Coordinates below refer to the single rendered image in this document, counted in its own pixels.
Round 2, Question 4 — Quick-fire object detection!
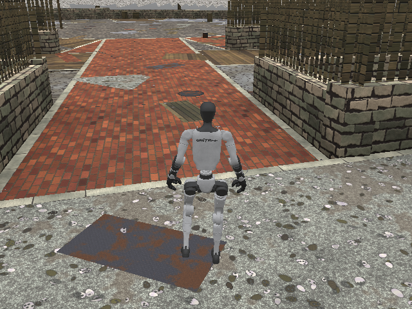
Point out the right robot thigh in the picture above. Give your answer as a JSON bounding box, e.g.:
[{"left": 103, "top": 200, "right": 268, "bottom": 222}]
[{"left": 212, "top": 180, "right": 228, "bottom": 225}]

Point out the left robot forearm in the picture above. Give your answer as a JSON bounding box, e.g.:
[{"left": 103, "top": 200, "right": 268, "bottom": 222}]
[{"left": 168, "top": 155, "right": 181, "bottom": 179}]

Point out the left robot upper arm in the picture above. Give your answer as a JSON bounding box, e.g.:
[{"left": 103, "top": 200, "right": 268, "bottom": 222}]
[{"left": 175, "top": 129, "right": 194, "bottom": 165}]

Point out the robot left hand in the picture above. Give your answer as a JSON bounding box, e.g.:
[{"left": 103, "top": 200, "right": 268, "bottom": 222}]
[{"left": 166, "top": 177, "right": 182, "bottom": 191}]

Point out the right robot upper arm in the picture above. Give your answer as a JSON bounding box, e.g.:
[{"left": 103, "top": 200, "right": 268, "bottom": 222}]
[{"left": 221, "top": 130, "right": 239, "bottom": 165}]

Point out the robot right hand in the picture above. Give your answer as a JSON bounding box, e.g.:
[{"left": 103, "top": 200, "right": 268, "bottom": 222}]
[{"left": 232, "top": 179, "right": 247, "bottom": 193}]

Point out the right robot forearm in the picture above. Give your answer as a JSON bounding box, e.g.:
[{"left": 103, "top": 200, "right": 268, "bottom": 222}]
[{"left": 232, "top": 155, "right": 245, "bottom": 182}]

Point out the robot head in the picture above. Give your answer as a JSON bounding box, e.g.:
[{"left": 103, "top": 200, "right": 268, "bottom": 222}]
[{"left": 196, "top": 102, "right": 218, "bottom": 133}]

